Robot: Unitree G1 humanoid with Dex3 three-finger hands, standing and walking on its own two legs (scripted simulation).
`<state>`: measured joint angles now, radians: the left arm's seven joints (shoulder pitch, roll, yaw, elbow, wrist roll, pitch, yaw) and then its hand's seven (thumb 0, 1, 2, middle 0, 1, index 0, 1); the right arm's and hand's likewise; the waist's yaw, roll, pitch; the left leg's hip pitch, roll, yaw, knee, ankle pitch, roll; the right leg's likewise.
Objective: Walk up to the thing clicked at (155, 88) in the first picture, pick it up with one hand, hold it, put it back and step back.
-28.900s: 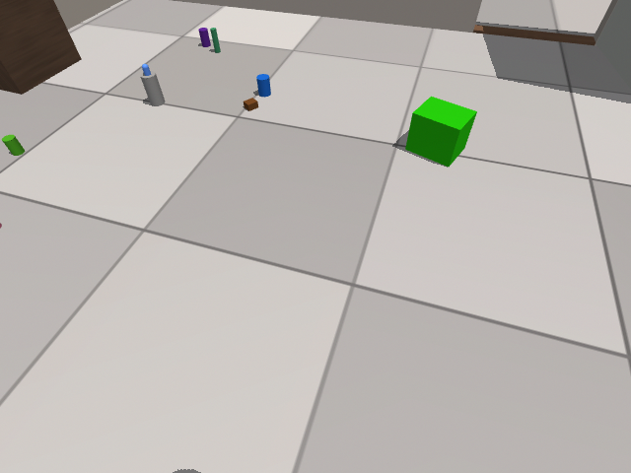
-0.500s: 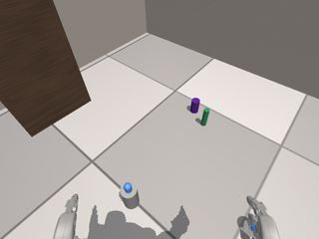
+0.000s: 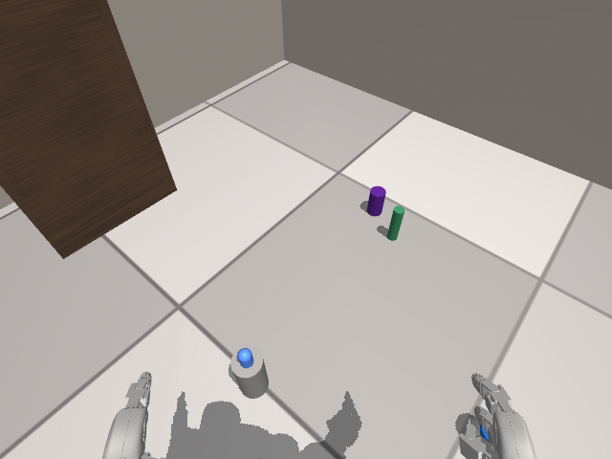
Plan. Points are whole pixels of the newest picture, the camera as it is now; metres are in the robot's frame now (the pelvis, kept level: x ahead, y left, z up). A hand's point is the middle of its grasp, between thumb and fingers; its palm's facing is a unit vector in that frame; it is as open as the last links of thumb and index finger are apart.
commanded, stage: home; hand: left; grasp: from the side
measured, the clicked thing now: (249, 369) +0.46 +0.18 -0.60
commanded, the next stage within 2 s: stand in 0.58 s
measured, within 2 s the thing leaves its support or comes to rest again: neither
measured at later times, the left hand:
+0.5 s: hand (176, 443) +0.17 +0.18 -0.06, palm faces +0.10 -0.95 -0.29, open 17.3 cm
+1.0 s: hand (178, 440) +0.17 +0.18 -0.06, palm faces +0.10 -0.95 -0.29, open 12.4 cm
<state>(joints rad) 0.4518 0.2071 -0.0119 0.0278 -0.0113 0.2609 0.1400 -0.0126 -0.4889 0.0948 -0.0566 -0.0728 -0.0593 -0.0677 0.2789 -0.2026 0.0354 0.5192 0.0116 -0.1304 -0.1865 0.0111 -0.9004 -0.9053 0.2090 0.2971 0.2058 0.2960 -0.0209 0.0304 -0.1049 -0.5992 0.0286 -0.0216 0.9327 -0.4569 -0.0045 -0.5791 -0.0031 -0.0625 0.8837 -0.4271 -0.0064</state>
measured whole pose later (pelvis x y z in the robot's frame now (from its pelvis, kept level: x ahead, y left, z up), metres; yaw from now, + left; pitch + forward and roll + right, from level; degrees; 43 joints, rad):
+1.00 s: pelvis +0.00 +0.00 +0.00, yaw +0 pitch +7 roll -2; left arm 0.45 0.21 -0.01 0.03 -0.01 0.24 0.14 -0.01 0.11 0.64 -0.18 -0.27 -0.18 -0.27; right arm 0.28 -0.20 0.03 0.53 0.01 -0.14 -0.18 0.01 -0.90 -0.90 0.21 0.30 0.21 0.30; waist -0.02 0.03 -0.10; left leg -0.59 0.03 -0.02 0.93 -0.46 -0.01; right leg -0.58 0.00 -0.06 0.88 -0.43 -0.01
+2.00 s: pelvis -0.02 +0.01 +0.05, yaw +1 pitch -4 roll +0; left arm 0.18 0.32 0.01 1.12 0.03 0.00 0.01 0.00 0.90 0.90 -0.20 -0.30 -0.20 -0.30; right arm 0.16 -0.31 -0.02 1.12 -0.03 0.01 -0.01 0.00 -0.90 -0.90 0.21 0.30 0.20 0.29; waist 0.01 0.02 0.05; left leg -0.14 -0.02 0.00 0.37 -0.16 0.01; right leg -0.15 -0.04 -0.04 0.40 -0.17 0.01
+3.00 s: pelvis +0.01 -0.01 +0.06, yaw +0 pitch -3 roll +0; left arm 0.10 0.33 0.01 1.15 0.01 -0.01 0.01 0.00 0.90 0.90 -0.20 -0.30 -0.20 -0.30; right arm 0.11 -0.34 -0.01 1.15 -0.02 0.00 -0.01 0.00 -0.91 -0.90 0.21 0.30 0.20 0.29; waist 0.00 0.02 0.04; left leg -0.08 0.02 0.00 0.29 -0.16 -0.02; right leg -0.09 0.00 -0.04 0.31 -0.17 -0.01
